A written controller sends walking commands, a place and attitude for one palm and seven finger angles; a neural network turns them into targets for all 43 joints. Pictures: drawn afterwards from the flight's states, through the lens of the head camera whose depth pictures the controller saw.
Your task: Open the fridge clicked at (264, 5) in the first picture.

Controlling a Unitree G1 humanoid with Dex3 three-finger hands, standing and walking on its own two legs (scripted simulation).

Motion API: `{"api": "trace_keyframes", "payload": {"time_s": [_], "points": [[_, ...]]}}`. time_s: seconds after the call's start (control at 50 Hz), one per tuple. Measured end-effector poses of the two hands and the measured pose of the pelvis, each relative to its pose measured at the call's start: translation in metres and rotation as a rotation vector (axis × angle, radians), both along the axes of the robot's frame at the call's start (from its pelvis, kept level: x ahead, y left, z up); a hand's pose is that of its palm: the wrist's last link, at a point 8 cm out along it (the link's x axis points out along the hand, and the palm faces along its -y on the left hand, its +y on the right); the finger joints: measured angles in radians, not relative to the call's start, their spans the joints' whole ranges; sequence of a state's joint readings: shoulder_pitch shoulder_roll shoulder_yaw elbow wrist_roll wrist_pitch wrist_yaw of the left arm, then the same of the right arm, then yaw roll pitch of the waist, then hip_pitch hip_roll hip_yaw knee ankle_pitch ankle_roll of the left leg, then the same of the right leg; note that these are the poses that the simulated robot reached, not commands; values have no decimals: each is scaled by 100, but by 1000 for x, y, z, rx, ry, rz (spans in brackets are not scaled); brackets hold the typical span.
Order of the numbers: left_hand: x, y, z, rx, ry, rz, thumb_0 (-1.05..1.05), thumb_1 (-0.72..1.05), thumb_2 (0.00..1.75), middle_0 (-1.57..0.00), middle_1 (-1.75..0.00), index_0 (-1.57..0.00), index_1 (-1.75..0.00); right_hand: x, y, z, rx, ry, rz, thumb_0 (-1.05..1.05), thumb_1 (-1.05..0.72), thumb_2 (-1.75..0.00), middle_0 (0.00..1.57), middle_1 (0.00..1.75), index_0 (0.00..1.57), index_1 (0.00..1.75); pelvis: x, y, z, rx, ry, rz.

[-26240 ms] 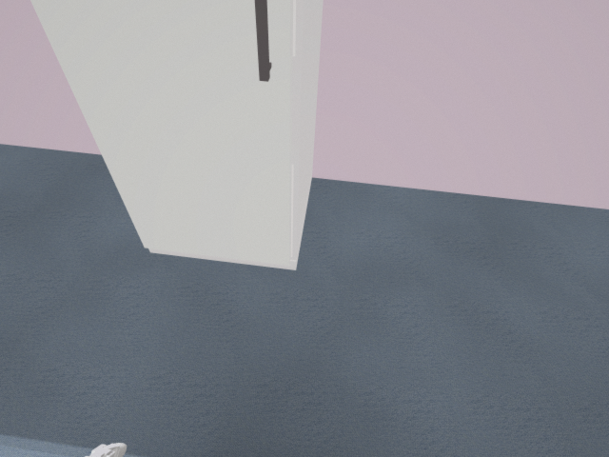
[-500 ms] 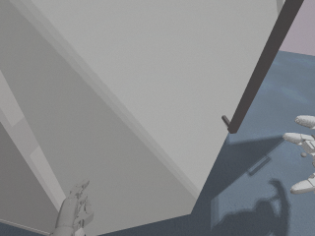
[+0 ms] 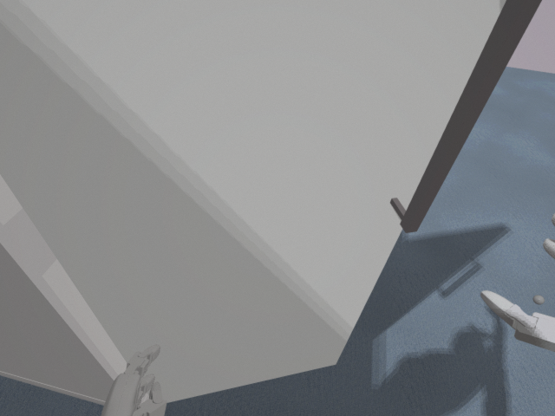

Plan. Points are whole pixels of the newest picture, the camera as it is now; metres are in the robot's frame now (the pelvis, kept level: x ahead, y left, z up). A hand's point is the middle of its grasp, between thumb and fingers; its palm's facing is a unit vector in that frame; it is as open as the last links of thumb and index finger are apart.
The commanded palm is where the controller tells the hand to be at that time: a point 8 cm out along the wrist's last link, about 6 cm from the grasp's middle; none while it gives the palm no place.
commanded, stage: draw the hand back to the body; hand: right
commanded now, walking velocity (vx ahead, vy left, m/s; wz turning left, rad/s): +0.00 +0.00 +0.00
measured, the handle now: (447, 119) +0.40 -0.21 +0.27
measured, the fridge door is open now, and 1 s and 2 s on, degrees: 64 64 64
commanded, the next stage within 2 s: step back with the hand held close in 0.66 s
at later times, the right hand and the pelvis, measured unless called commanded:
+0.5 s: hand (543, 321) +0.19 -0.27 +0.16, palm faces +0.49 +0.78 -0.38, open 7.6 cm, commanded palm +0.14 -0.30 +0.18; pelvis +0.00 +0.00 +0.00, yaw +0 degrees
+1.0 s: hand (529, 318) +0.19 -0.26 +0.16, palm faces +0.40 +0.81 -0.42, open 7.4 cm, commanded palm +0.13 -0.30 +0.18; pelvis -0.02 -0.01 +0.00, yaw +2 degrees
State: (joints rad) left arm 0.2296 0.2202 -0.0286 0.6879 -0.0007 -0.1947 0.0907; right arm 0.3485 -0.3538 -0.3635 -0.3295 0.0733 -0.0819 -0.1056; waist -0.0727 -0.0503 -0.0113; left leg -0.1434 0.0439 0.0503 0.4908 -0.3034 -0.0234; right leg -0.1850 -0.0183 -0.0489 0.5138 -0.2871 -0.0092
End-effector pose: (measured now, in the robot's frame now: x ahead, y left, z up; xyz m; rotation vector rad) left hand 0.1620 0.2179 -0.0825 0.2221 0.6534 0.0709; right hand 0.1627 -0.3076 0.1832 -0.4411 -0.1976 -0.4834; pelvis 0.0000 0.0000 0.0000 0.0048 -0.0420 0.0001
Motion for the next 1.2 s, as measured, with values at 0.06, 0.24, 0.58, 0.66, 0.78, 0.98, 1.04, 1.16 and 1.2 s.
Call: {"api": "trace_keyframes", "payload": {"time_s": [0.06, 0.24, 0.58, 0.66, 0.78, 0.98, 1.04, 1.16, 1.2], "points": [[1, 0, 1, -3, 1, 14, 1, 90, 90, -20, -30, -20, -30, 1, 1, -1, -9, 12, 15, 0, -19, -56, 24, 71, 23, 72, 2, -1, 0, -1, -1, 5], [12, 3, 11, 11, -31, 20, 1, 90, 90, -20, -30, -20, -30, -6, 2, -8, -4, 49, 15, 0, -51, -72, 23, 52, 22, 53, 3, -2, 1, 2, -4, 8], [22, -4, 15, 3, -59, -20, 1, 90, 90, -20, -30, -20, -30, -21, 4, -6, 4, 42, -21, 1, -87, -89, 21, 31, 21, 31, 0, 2, 2, 3, -16, -4], [18, -3, 14, 0, -50, -15, 1, 90, 90, -20, -30, -20, -30, -21, 5, -8, 6, 50, -18, 1, -88, -90, 21, 30, 21, 31, -1, 4, 2, 3, -18, -3], [12, 3, 12, 6, -40, -2, 1, 90, 90, -20, -30, -20, -30, -23, 7, -9, 5, 57, -13, 1, -89, -90, 21, 30, 21, 30, -2, 5, 2, 4, -22, -2], [-11, 11, 12, 38, 33, 68, 1, 90, 90, -20, -30, -20, -30, -11, 7, -8, -49, 30, 69, 1, -89, -90, 21, 30, 21, 30, -19, -4, 1, 11, 22, 27], [-23, 11, 14, 45, 42, 104, 1, 90, 90, -20, -30, -20, -30, -13, 8, -12, -65, 57, 116, 1, -89, -90, 21, 30, 21, 30, -26, -10, 0, 6, 30, 36], [-49, 4, 13, 57, 61, 123, 1, 90, 90, -20, -30, -20, -30, -32, -2, -9, -121, 48, 140, 1, -89, -90, 22, 30, 21, 30, -43, -16, -3, 8, 37, 32], [-56, 1, 12, 58, 63, 113, 1, 90, 90, -20, -30, -20, -30, -42, -6, -6, -137, 28, 128, 1, -89, -90, 22, 30, 21, 30, -50, -17, -5, 10, 35, 27]]}}
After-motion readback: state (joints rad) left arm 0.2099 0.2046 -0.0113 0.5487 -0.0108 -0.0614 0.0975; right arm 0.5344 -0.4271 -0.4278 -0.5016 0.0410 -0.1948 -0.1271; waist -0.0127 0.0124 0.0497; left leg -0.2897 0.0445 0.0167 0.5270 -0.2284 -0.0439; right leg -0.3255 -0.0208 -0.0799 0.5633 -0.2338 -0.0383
